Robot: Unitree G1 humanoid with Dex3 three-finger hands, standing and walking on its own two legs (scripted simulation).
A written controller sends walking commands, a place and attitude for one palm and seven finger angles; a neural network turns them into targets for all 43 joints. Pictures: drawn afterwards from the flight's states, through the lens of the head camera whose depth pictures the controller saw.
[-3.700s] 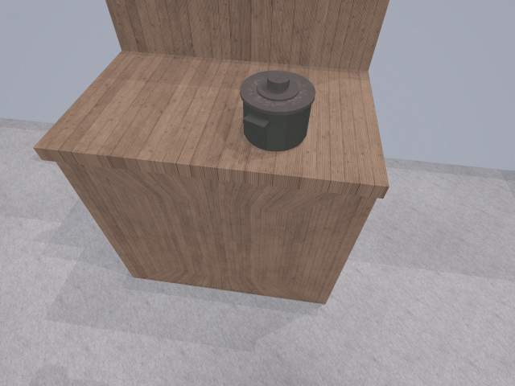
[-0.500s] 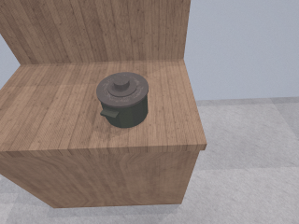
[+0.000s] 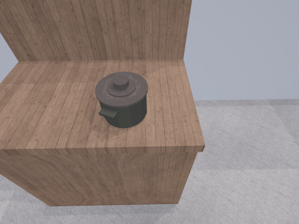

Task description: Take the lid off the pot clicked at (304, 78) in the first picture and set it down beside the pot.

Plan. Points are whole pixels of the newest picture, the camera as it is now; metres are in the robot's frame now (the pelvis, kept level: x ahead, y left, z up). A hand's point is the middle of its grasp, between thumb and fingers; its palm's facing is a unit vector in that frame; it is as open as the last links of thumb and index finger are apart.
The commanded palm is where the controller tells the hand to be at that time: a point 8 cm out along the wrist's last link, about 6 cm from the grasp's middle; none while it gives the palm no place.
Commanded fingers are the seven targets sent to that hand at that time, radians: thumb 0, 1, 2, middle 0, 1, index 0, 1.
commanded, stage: look again from close up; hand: left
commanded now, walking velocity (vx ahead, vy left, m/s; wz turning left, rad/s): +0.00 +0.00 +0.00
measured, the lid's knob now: (120, 82) +0.49 +0.12 +0.12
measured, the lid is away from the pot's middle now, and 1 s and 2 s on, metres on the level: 0.00 0.00 0.00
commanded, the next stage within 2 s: lift the closed hand beside the body in 0.08 s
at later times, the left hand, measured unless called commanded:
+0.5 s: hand (75, 221) +0.14 +0.20 -0.04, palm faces +0.21 -0.94 -0.27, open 5.4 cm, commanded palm +0.08 +0.25 -0.01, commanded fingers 0.00 0.90 0.90 -0.95 -1.12 -0.95 -1.12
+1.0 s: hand (46, 213) +0.14 +0.24 +0.04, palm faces +0.36 -0.84 -0.41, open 3.1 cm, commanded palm +0.08 +0.27 +0.07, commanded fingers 0.00 0.90 0.90 -1.30 -1.50 -1.30 -1.50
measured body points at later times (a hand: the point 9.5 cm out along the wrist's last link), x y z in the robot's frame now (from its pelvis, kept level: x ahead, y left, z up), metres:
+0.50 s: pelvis +0.00 +0.00 +0.00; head -0.02 +0.00 +0.45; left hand +0.13 +0.25 -0.02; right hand +0.21 -0.24 -0.04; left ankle -0.02 +0.11 -0.74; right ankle +0.04 -0.14 -0.74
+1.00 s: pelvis +0.02 -0.01 +0.00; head +0.02 -0.03 +0.45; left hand +0.12 +0.28 +0.06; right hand +0.22 -0.19 -0.09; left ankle -0.02 +0.11 -0.74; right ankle +0.04 -0.14 -0.74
